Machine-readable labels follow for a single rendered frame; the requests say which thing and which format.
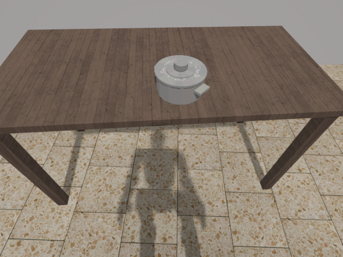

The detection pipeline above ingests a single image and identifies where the knob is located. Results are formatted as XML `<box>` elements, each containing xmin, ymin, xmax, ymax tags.
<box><xmin>174</xmin><ymin>58</ymin><xmax>188</xmax><ymax>71</ymax></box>

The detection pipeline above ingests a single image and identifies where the table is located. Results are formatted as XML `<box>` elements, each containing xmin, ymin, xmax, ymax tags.
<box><xmin>0</xmin><ymin>26</ymin><xmax>343</xmax><ymax>206</ymax></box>

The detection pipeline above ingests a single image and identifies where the pot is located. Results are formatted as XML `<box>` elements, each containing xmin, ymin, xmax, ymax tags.
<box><xmin>154</xmin><ymin>66</ymin><xmax>210</xmax><ymax>105</ymax></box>

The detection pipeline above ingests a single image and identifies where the lid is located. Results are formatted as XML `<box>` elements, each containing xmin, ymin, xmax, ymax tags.
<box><xmin>154</xmin><ymin>55</ymin><xmax>207</xmax><ymax>88</ymax></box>

